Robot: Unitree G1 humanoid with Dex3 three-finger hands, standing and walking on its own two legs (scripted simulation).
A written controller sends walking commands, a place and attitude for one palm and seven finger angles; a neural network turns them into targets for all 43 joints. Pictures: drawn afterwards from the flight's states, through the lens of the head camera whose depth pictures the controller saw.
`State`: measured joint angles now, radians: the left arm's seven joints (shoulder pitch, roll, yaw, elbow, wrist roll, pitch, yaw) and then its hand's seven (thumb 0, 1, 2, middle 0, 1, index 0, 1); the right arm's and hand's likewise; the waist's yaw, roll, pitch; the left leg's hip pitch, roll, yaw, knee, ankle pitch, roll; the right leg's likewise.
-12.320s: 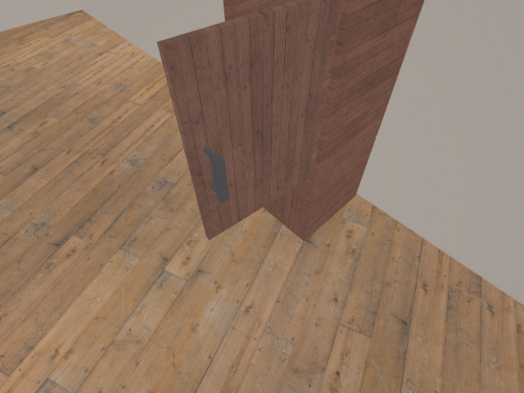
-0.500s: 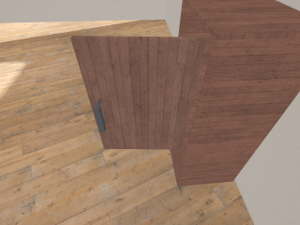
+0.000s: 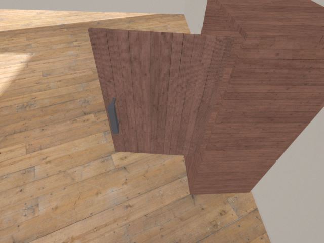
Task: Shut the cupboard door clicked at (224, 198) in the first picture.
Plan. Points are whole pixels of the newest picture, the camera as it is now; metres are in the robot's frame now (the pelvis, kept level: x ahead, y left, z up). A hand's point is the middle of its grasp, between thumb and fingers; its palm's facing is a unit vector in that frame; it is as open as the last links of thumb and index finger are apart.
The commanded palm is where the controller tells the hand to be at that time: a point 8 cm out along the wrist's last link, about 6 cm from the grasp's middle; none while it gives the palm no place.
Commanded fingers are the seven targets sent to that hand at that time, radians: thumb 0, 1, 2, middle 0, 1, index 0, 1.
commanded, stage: look again from close up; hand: left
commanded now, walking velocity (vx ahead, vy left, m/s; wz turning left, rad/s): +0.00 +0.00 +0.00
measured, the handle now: (115, 116) +0.56 +0.21 -0.06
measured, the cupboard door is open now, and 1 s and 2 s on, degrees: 84 84 84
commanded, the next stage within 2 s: shuffle to correct the standing spot in 0.52 s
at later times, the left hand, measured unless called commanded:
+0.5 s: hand out of the picture +0.01 +0.15 -0.17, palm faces +0.00 -0.99 -0.17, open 7.4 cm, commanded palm none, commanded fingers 0.00 0.90 0.90 -0.20 -0.30 -0.20 -0.30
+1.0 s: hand out of the picture +0.04 +0.17 -0.19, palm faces +0.04 -0.99 -0.16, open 7.4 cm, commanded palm none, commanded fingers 0.00 0.90 0.90 -0.20 -0.30 -0.20 -0.30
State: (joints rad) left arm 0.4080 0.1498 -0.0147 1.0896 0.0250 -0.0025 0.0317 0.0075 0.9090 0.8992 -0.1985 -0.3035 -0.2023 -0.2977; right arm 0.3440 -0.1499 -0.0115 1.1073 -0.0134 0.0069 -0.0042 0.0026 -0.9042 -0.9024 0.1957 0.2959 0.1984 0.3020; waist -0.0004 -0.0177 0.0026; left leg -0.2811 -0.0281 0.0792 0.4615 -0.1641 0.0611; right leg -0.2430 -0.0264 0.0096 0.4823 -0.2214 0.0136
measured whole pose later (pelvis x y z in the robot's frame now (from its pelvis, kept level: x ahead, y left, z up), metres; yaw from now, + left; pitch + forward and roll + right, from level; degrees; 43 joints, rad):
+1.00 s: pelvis +0.09 +0.00 -0.01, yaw -1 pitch -1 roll +0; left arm 0.40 0.16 0.02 1.08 0.02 -0.01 0.02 0.01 0.91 0.90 -0.20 -0.30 -0.20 -0.30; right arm 0.33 -0.15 0.00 1.11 -0.02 -0.02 -0.01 0.00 -0.91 -0.90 0.19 0.30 0.20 0.30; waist 0.01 -0.04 0.01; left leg -0.21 -0.03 0.09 0.58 -0.36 0.07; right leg -0.17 -0.03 0.02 0.58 -0.39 0.01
